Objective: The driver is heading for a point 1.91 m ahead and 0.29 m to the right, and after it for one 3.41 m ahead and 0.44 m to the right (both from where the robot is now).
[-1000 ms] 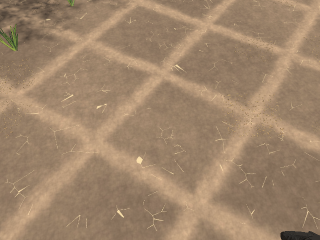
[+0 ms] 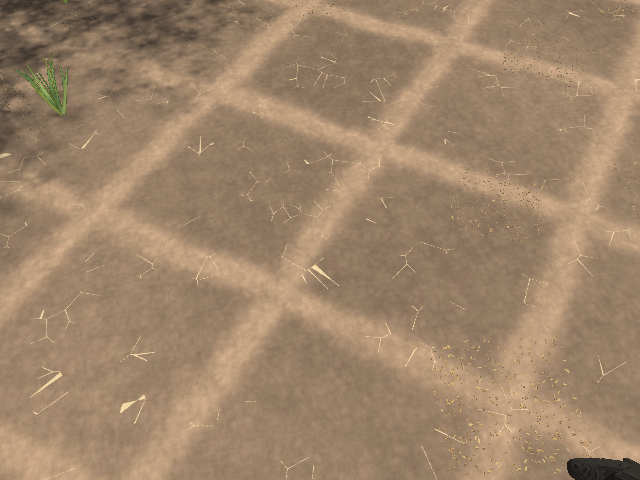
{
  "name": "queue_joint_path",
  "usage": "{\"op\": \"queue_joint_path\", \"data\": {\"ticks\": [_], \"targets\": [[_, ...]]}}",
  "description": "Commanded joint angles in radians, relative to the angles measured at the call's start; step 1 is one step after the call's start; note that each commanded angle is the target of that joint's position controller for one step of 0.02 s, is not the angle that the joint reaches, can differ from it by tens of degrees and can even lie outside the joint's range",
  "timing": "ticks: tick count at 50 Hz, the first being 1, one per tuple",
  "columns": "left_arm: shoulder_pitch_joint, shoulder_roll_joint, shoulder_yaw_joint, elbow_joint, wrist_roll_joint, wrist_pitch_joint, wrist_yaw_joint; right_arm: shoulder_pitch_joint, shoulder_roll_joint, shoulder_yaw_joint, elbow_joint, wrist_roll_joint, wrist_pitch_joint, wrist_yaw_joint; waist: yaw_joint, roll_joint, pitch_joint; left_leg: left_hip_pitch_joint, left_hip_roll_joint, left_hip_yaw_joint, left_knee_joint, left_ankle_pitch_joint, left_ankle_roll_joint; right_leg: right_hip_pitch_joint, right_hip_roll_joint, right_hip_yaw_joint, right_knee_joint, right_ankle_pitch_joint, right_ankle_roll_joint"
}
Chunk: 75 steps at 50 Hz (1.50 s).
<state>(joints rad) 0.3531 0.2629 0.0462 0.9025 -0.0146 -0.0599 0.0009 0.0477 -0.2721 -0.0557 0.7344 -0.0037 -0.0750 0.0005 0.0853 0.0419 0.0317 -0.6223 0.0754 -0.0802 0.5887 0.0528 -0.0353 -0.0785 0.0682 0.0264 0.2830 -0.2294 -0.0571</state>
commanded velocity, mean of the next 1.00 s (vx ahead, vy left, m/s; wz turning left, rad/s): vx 0.07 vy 0.00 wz -0.34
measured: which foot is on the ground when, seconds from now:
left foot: up 0.00-0.08, down 0.10-0.52, up 0.54-0.86, down 0.88-1.00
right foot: down 0.00-0.10, up 0.12-0.50, down 0.52-1.00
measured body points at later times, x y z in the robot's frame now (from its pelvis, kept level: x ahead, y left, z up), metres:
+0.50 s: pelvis +0.10 +0.01 -0.01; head +0.13 -0.02 +0.43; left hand +0.32 +0.25 -0.11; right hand +0.17 -0.30 -0.13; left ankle +0.20 +0.14 -0.75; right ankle +0.09 -0.10 -0.74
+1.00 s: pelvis +0.11 +0.00 -0.01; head +0.13 +0.00 +0.44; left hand +0.34 +0.17 -0.13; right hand +0.11 -0.29 -0.14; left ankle +0.16 +0.13 -0.75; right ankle +0.09 -0.10 -0.75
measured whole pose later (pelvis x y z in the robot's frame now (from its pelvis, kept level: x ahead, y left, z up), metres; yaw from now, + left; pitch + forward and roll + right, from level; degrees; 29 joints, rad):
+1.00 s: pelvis +0.11 +0.00 -0.01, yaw -22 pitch -1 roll +0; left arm 0.13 0.23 0.03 0.83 0.01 0.01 0.01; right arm 0.16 -0.26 -0.05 0.94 -0.01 0.01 -0.01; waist -0.01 -0.01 0.03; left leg -0.20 0.04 0.00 0.48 -0.27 -0.03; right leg -0.23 0.04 0.00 0.49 -0.24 -0.04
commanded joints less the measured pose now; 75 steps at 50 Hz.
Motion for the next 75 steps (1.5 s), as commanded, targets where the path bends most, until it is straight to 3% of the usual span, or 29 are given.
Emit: {"op": "queue_joint_path", "data": {"ticks": [1,4,5,6,7,8,9,10,12,14,19,24,25,26,27,28,29,31,33,37,40,42,44,45,46,48,51,60,75], "targets": [[0.009,0.186,0.047,-0.046,-0.01,0.014,0.019,-0.066,-0.075,-0.017,-0.078,0.002,-0.018,0.01,-0.028,-0.135,-0.023,0.119,-0.07,0.023,-0.085,0.014,0.007,-0.032,-0.224,0.163,0.053,0.473,-0.11],[-0.062,0.179,0.052,-0.082,-0.011,0.028,0.031,0.067,-0.131,-0.037,-0.038,-0.01,-0.029,0.006,-0.108,-0.143,-0.091,0.307,-0.068,0.024,-0.193,0.045,0.054,-0.031,-0.195,0.216,0.228,0.454,-0.055],[-0.062,0.135,0.039,-0.106,0.0,0.025,0.029,0.153,-0.179,-0.048,-0.027,-0.028,-0.035,-0.002,-0.134,-0.081,-0.193,0.517,0.028,-0.029,-0.175,0.279,0.102,-0.118,-0.123,0.187,0.397,0.332,-0.016],[0.049,0.053,0.017,-0.114,0.022,0.018,0.023,0.208,-0.232,-0.055,-0.034,-0.044,-0.023,-0.014,-0.103,0.149,-0.324,0.849,0.288,-0.242,-0.073,0.708,0.213,-0.392,-0.003,0.099,0.701,-0.239,0.049],[0.174,0.084,0.013,-0.107,-0.001,0.018,0.019,0.222,-0.199,-0.047,-0.043,-0.023,-0.001,-0.008,-0.09,0.28,-0.477,0.942,0.427,-0.44,-0.089,0.605,0.334,-0.512,0.008,0.098,0.914,-0.543,0.074],[0.134,0.171,0.04,-0.098,-0.019,0.032,0.022,0.176,-0.147,-0.036,-0.06,-0.012,0.015,-0.007,-0.099,0.161,-0.411,0.84,0.37,-0.403,-0.151,0.358,0.317,-0.556,-0.051,0.112,0.998,-0.456,0.094],[0.037,0.186,0.049,-0.12,-0.022,0.051,0.028,0.125,-0.109,-0.024,-0.067,-0.007,0.027,-0.014,-0.103,0.098,-0.291,0.727,0.309,-0.294,-0.187,0.195,0.278,-0.597,-0.08,0.068,1.01,-0.384,0.111],[0.002,0.177,0.055,-0.126,-0.017,0.075,0.036,0.072,-0.093,-0.016,-0.062,-0.01,0.035,-0.017,-0.086,0.064,-0.208,0.597,0.263,-0.218,-0.228,0.084,0.262,-0.586,-0.111,0.056,0.984,-0.334,0.127],[0.003,0.142,0.056,-0.143,-0.008,0.112,0.045,0.006,-0.112,-0.023,-0.053,-0.026,0.042,-0.019,-0.051,0.11,-0.125,0.379,0.205,-0.101,-0.314,-0.054,0.252,-0.47,-0.13,0.023,0.923,-0.254,0.14],[0.001,0.113,0.053,-0.161,-0.003,0.12,0.046,-0.011,-0.117,-0.028,-0.044,-0.031,0.039,-0.024,-0.044,0.118,-0.115,0.331,0.198,-0.029,-0.347,-0.055,0.266,-0.42,-0.13,-0.003,0.851,-0.212,0.138],[-0.084,0.106,0.046,-0.213,0.004,0.118,0.022,-0.026,-0.156,-0.043,-0.022,-0.013,0.051,-0.037,-0.063,0.091,-0.149,0.364,0.238,0.054,-0.351,-0.047,0.274,-0.322,-0.152,-0.029,0.615,-0.105,0.104],[-0.065,0.123,0.058,-0.22,0.011,0.124,-0.005,-0.015,-0.179,-0.05,0.014,0.023,0.075,-0.028,-0.036,0.076,-0.132,0.376,0.234,0.103,-0.255,-0.158,0.2,-0.159,-0.103,-0.091,0.314,-0.023,0.032],[-0.036,0.139,0.066,-0.206,0.018,0.123,-0.003,0.023,-0.152,-0.044,0.035,0.029,0.081,-0.025,-0.032,0.038,-0.122,0.327,0.197,0.135,-0.183,-0.224,0.146,-0.081,-0.085,-0.074,0.222,0.031,0.002],[-0.021,0.214,0.083,-0.212,0.022,0.121,0.009,0.07,-0.092,-0.028,0.047,0.013,0.085,-0.015,-0.056,-0.171,-0.096,0.196,0.095,0.239,0.039,-0.377,0.046,0.002,-0.231,0.15,0.072,0.215,-0.063],[-0.072,0.295,0.088,-0.255,0.028,0.12,0.022,0.046,-0.072,-0.02,0.005,-0.022,0.081,-0.012,-0.08,-0.388,-0.062,-0.036,-0.05,0.252,0.263,-0.695,-0.036,0.016,-0.453,0.426,0.035,0.409,-0.231],[-0.058,0.272,0.082,-0.258,0.061,0.096,0.015,-0.035,-0.125,-0.038,-0.007,-0.014,0.081,-0.023,-0.012,-0.279,-0.104,-0.011,-0.04,0.104,0.441,-0.703,-0.026,-0.085,-0.465,0.425,0.011,0.343,-0.291],[-0.103,0.245,0.072,-0.254,0.063,0.075,0.013,-0.028,-0.136,-0.046,0.002,0.008,0.087,-0.027,-0.043,-0.23,-0.091,-0.004,-0.027,0.071,0.496,-0.622,-0.01,-0.105,-0.403,0.334,0.009,0.291,-0.245],[-0.208,0.171,0.05,-0.258,0.03,0.057,0.017,0.039,-0.134,-0.053,0.057,0.0,0.099,-0.04,-0.089,-0.182,-0.093,0.012,-0.015,0.057,0.501,-0.484,-0.011,-0.099,-0.322,0.218,0.025,0.263,-0.15],[-0.23,0.12,0.026,-0.252,0.031,0.05,0.024,0.069,-0.121,-0.053,0.075,-0.003,0.099,-0.04,-0.111,-0.172,-0.111,0.087,-0.021,0.056,0.506,-0.406,-0.027,-0.115,-0.289,0.161,0.035,0.364,-0.143],[-0.22,0.122,0.025,-0.221,0.03,0.049,0.027,0.036,-0.075,-0.029,0.078,0.005,0.093,-0.034,-0.083,-0.171,-0.109,0.178,-0.013,0.056,0.228,-0.38,-0.04,-0.058,-0.272,0.14,0.052,0.35,-0.146],[-0.207,0.14,0.029,-0.191,0.029,0.058,0.02,0.036,-0.093,-0.025,0.082,0.011,0.093,-0.029,-0.061,-0.181,-0.093,0.266,-0.024,0.075,0.094,-0.426,-0.035,-0.07,-0.291,0.186,0.058,0.314,-0.173],[-0.228,0.122,0.021,-0.174,0.018,0.06,0.017,0.073,-0.089,-0.023,0.103,0.011,0.089,-0.025,-0.087,-0.165,-0.077,0.344,-0.033,0.087,-0.071,-0.335,-0.019,-0.09,-0.275,0.194,0.08,0.288,-0.153],[-0.199,0.098,0.012,-0.148,0.015,0.054,0.013,0.118,-0.112,-0.02,0.126,-0.012,0.08,-0.021,-0.103,-0.108,-0.089,0.505,0.006,0.035,-0.23,-0.053,0.014,-0.145,-0.222,0.174,0.1,0.215,-0.076],[-0.168,0.09,0.01,-0.144,0.034,0.045,0.006,0.128,-0.173,-0.03,0.13,-0.017,0.079,-0.024,-0.061,-0.01,-0.108,0.565,0.071,-0.014,-0.184,0.117,0.042,-0.185,-0.159,0.122,0.144,0.136,-0.037],[-0.152,0.082,0.013,-0.137,0.033,0.041,0.003,0.1,-0.178,-0.036,0.149,0.0,0.08,-0.019,-0.032,0.087,-0.107,0.49,0.062,0.002,-0.159,-0.033,0.081,-0.152,-0.101,0.058,0.119,0.079,-0.004],[-0.253,0.105,0.018,-0.135,0.03,0.05,0.008,0.07,-0.101,-0.017,0.151,-0.006,0.07,-0.012,-0.079,0.042,-0.076,0.394,0.032,0.01,-0.203,-0.192,0.064,-0.088,-0.095,0.04,0.15,0.079,0.015],[-0.249,0.089,0.018,-0.113,0.029,0.069,0.017,0.075,-0.1,-0.011,0.177,-0.008,0.055,-0.017,-0.081,0.023,-0.056,0.397,0.012,0.031,-0.204,-0.189,0.038,-0.088,-0.105,0.052,0.138,0.117,0.0],[-0.229,0.083,0.02,-0.018,0.024,0.062,0.023,0.092,-0.094,0.002,0.236,-0.004,0.062,-0.035,-0.093,-0.043,-0.025,0.417,-0.008,0.045,-0.202,-0.221,0.042,-0.106,-0.1,0.042,0.115,0.102,0.017],[-0.203,0.083,0.009,0.096,0.019,0.057,0.032,0.124,-0.075,0.015,0.303,-0.004,0.066,-0.039,-0.089,-0.04,-0.015,0.415,-0.032,0.063,-0.207,-0.221,0.038,-0.105,-0.101,0.032,0.107,0.097,0.018]]}}
Keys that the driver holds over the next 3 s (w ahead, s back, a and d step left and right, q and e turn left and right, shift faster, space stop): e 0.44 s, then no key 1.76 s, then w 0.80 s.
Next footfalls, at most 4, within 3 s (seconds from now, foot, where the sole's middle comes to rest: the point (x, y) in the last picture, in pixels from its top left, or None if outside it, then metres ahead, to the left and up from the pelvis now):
0.10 left None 0.24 0.13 -0.78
0.52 right None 0.13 -0.11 -0.78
0.88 left None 0.20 0.12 -0.78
2.90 right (487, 477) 0.50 -0.23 -0.78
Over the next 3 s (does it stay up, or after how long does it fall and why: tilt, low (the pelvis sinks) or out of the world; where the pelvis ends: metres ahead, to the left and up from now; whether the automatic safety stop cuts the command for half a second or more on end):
stays up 0.41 -0.11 -0.02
